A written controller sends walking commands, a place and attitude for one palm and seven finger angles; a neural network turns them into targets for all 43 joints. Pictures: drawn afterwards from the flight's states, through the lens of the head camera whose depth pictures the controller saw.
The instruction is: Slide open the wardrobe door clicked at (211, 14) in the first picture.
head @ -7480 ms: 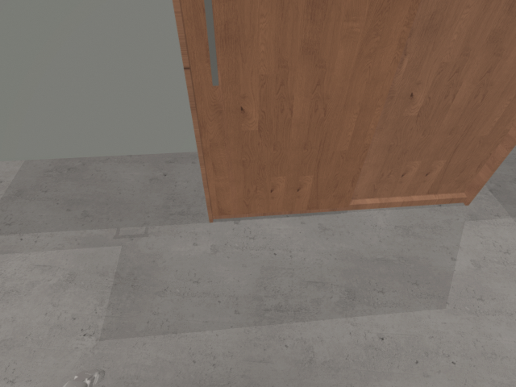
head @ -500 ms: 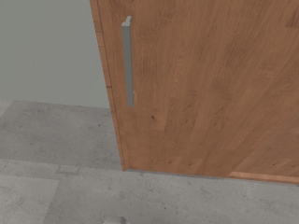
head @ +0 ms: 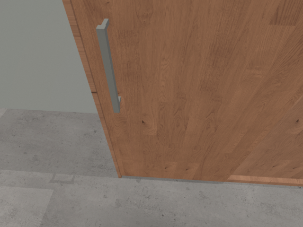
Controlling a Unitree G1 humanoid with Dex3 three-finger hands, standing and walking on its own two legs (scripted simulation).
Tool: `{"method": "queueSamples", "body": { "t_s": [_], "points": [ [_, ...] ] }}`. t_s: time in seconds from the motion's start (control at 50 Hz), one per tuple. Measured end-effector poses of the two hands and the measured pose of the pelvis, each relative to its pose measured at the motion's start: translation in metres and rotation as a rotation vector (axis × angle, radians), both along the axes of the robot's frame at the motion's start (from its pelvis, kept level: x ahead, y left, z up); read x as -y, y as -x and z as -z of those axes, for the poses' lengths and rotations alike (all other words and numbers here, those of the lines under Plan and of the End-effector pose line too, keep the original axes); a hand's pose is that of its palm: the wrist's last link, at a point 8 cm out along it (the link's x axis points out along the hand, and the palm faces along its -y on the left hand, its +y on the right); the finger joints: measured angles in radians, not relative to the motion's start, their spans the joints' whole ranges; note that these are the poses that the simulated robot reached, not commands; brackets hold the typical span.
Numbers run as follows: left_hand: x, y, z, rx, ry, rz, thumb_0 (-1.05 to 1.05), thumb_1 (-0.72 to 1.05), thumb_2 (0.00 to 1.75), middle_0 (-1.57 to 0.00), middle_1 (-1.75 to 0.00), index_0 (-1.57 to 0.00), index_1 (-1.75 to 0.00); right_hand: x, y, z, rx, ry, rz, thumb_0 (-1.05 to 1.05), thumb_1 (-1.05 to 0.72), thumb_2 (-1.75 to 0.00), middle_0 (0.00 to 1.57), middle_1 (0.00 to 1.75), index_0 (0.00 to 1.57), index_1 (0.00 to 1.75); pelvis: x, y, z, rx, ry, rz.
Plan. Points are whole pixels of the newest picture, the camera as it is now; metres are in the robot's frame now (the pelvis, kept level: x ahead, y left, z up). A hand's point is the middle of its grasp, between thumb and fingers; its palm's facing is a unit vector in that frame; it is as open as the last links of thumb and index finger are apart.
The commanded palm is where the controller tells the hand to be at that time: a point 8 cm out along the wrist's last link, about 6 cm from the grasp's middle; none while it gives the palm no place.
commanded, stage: come to a stop and stand still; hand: left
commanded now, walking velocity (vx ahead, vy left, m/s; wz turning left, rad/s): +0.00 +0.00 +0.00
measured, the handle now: (112, 73) +0.48 +0.16 +0.15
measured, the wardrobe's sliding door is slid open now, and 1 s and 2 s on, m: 0.00 0.00 0.00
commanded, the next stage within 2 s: look again from close up in 1.22 s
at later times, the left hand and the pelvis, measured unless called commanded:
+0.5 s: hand out of the picture +0.01 +0.13 -0.17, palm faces +0.06 -0.99 -0.15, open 7.4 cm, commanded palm none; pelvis +0.01 -0.03 +0.01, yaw +1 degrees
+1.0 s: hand out of the picture +0.02 +0.18 -0.17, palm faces +0.05 -0.98 -0.19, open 7.4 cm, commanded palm none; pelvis +0.01 +0.01 +0.01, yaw +2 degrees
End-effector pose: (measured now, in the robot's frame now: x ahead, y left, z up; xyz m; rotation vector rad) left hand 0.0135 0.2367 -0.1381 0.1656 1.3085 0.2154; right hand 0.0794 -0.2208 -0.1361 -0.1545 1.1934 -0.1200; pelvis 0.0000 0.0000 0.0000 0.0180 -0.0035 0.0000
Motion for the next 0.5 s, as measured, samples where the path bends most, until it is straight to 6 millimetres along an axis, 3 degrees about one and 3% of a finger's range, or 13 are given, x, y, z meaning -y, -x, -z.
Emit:
{"method": "queueSamples", "body": {
  "t_s": [0.14,0.3,0.4,0.5],
  "points": [
    [0.026,0.006,-0.003,-0.033,0.033,0.02,0.01,0.92,0.9,-0.19,-0.3,-0.2,-0.3,0.028,0.043,0.002,-0.093,0.007,0.044,-0.01,-0.92,-0.9,0.19,0.3,0.2,0.3,0.017,-0.003,-0.004,0.01,0.007,-0.013],
    [0.045,0.003,0.001,-0.039,0.071,0.01,0.02,0.92,0.9,-0.2,-0.3,-0.2,-0.3,0.032,0.088,-0.003,-0.227,0.012,0.058,0.0,-0.91,-0.9,0.19,0.3,0.2,0.3,0.028,-0.008,-0.008,0.018,0.015,-0.017],
    [0.051,0.008,0.001,-0.064,0.085,0.0,0.01,0.92,0.9,-0.2,-0.3,-0.2,-0.3,0.025,0.099,-0.004,-0.271,-0.006,0.059,0.0,-0.91,-0.9,0.19,0.3,0.2,0.3,0.031,-0.01,-0.01,0.015,0.019,-0.021],
    [0.057,0.015,0.002,-0.092,0.098,-0.013,0.01,0.91,0.9,-0.2,-0.3,-0.2,-0.3,0.016,0.095,-0.003,-0.274,-0.025,0.058,0.0,-0.9,-0.9,0.19,0.3,0.2,0.3,0.032,-0.014,-0.011,0.012,0.021,-0.021]
  ]
}}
